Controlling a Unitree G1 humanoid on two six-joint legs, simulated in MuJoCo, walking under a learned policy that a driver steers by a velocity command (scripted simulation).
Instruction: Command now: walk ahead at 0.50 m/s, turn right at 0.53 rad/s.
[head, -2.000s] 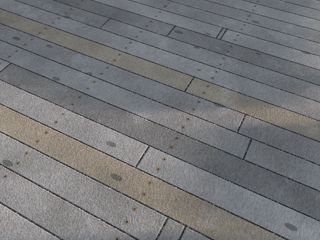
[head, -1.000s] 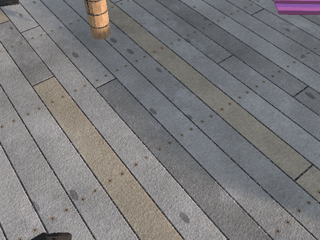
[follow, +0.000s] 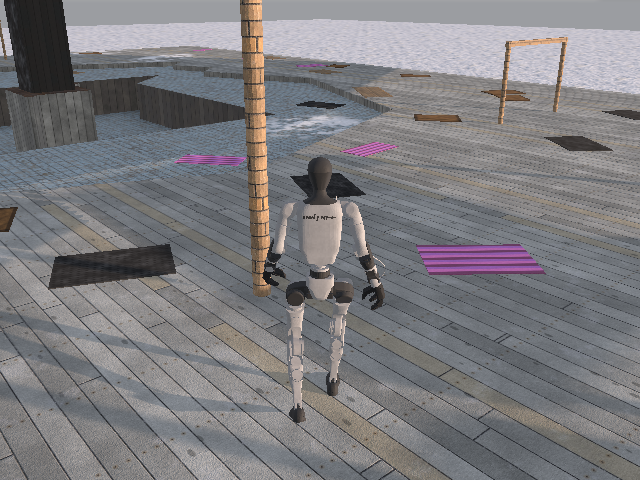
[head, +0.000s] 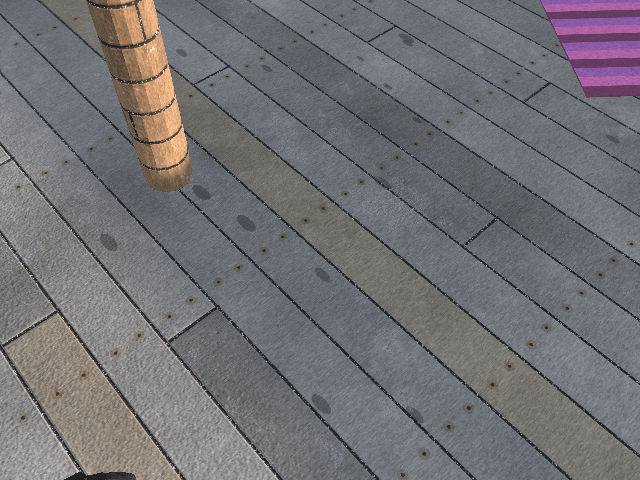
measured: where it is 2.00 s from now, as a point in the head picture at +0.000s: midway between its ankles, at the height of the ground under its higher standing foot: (391, 298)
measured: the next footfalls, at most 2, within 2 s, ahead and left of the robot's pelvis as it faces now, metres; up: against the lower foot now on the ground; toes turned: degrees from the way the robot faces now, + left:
left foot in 0.42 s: +0.44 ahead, +0.11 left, +0.00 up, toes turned -18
right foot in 0.88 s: +0.49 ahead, -0.18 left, +0.00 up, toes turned -33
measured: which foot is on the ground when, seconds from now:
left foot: up 0.00-0.40, down 0.42-0.90, up 0.92-1.00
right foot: down 0.00-0.44, up 0.46-0.86, down 0.88-1.00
